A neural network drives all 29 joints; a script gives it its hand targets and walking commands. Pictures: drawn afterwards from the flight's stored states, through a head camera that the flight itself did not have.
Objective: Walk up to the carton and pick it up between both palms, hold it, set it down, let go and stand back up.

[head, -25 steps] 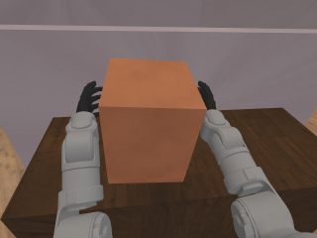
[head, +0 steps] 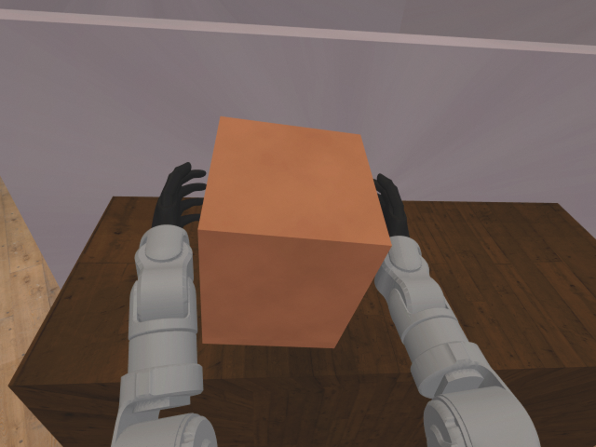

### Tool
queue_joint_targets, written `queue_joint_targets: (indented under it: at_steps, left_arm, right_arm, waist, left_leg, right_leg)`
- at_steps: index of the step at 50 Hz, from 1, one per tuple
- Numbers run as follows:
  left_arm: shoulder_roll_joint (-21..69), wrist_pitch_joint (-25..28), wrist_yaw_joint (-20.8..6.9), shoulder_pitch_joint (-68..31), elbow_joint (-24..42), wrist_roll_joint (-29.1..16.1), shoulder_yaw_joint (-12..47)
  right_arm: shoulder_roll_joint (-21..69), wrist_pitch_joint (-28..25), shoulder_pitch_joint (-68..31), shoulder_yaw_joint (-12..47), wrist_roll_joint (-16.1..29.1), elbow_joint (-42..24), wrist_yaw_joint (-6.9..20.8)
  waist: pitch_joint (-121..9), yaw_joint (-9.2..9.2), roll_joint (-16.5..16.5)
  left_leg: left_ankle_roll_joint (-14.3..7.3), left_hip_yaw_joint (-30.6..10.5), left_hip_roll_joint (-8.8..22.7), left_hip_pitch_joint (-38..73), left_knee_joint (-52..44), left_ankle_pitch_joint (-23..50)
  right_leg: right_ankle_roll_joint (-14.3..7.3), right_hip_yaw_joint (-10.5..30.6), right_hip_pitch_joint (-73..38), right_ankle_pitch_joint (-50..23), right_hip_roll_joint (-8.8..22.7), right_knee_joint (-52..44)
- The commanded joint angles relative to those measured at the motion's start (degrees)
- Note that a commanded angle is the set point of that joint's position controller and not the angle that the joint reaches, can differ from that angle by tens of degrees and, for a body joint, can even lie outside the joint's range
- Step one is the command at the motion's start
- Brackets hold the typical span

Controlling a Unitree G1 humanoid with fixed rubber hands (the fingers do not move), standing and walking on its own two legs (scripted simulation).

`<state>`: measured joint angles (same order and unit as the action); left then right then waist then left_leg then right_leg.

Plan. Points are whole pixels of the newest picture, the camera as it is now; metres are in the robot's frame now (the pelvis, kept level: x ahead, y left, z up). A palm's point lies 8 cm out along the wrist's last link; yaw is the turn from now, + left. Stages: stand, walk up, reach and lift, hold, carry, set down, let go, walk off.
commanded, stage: set down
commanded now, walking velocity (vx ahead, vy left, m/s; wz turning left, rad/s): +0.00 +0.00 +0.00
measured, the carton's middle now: (280, 239) +0.39 +0.02 +0.12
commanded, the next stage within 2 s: none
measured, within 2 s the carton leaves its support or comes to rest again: rests again in 1.92 s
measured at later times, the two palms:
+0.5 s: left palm (181, 237) +0.36 +0.16 +0.15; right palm (389, 236) +0.38 -0.14 +0.14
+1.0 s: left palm (191, 255) +0.37 +0.15 +0.11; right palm (386, 246) +0.39 -0.14 +0.11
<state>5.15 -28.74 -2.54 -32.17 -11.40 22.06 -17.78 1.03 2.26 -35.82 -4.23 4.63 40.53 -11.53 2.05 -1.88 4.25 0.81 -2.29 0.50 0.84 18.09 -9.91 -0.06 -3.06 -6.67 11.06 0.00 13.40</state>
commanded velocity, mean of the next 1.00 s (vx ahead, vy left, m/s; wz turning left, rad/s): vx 0.00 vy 0.00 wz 0.00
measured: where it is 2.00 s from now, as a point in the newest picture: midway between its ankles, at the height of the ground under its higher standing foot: outside the picture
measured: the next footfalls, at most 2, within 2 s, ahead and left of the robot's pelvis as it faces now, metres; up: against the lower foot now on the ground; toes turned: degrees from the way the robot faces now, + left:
none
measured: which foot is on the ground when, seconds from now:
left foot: down 0.00-1.00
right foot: down 0.00-1.00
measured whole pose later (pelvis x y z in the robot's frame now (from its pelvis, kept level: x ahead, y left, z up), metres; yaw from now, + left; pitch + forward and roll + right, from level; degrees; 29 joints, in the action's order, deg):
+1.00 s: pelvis +0.00 -0.01 +0.00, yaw -2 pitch -1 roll +0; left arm 8.1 -14.3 1.8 -32.2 -27.0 20.1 -21.7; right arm 0.1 -7.8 -38.9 -11.6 -3.2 53.7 -7.7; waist -0.3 2.7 2.3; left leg 1.6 0.7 2.2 -6.3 15.9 -8.3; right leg -1.0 -2.4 2.2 10.0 -0.9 13.5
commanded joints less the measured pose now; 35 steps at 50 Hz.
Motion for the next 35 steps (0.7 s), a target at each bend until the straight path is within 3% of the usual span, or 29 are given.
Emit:
queue_joint_targets:
  at_steps: [1, 8, 11, 16, 22, 28, 35]
  left_arm:
    - [31.5, 6.3, -6.3, -36.3, 6.2, -10.8, 32.9]
    - [28.3, 5.6, -6.0, -35.0, -0.2, -8.2, 26.6]
    - [28.7, 6.4, -5.8, -36.6, -0.6, -8.0, 25.5]
    - [28.0, 7.4, -6.1, -34.0, -5.2, -5.5, 20.3]
    - [29.1, 9.5, -6.3, -33.3, -5.9, -5.5, 19.7]
    - [32.1, 13.5, -4.5, -36.9, -3.7, -8.0, 25.0]
    - [31.3, 15.2, -3.0, -37.4, -6.5, -7.2, 23.3]
  right_arm:
    - [26.1, -8.8, -46.6, 20.7, 1.6, -24.2, 7.0]
    - [25.0, -6.7, -43.2, 15.3, -1.7, -14.8, 8.4]
    - [26.3, -7.6, -45.4, 15.2, -1.9, -15.2, 9.1]
    - [26.3, -8.2, -44.3, 13.4, -3.6, -10.3, 9.8]
    - [27.1, -10.0, -42.3, 12.3, -5.6, -7.6, 9.9]
    - [28.1, -12.1, -41.9, 12.6, -6.0, -7.6, 9.9]
    - [27.0, -12.3, -40.8, 9.8, -7.2, -3.1, 11.0]
  waist:
    - [-26.8, -2.22, -6.2]
    - [-18.5, 0.03, -5.5]
    - [-22.8, 1.39, -5.1]
    - [-20.2, 3.1, -3.7]
    - [-20.5, 2.23, -2.1]
    - [-25.6, 0.45, -4.6]
    - [-24.5, 2.1, -6.5]
  left_leg:
    - [3.1, 4.6, -1.7, 11.6, 4.2, 31.2]
    - [0.8, 5.5, -1.6, 3.9, -1.5, 12.2]
    - [0.4, 5.9, -1.7, 4.4, -1.0, 13.8]
    - [-0.5, 6.9, -1.8, 2.2, -1.7, 13.7]
    - [0.0, 7.3, -1.7, 2.8, -1.0, 17.4]
    - [2.3, 6.3, -1.2, 6.7, 1.4, 24.7]
    - [2.5, 6.7, -0.8, 4.8, 0.0, 20.7]
  right_leg:
    - [1.8, -4.2, -0.5, -21.9, -2.9, 0.9]
    - [2.1, -3.5, 2.6, -8.8, -1.1, -0.1]
    - [2.2, -3.4, 1.5, -10.4, -1.1, 0.3]
    - [2.7, -3.0, 0.3, -12.9, -1.2, 0.8]
    - [3.1, -3.3, -0.7, -17.9, -1.8, 1.1]
    - [2.3, -3.8, 0.8, -22.1, -2.5, 1.4]
    - [1.8, -3.6, 4.1, -15.2, -1.9, 0.5]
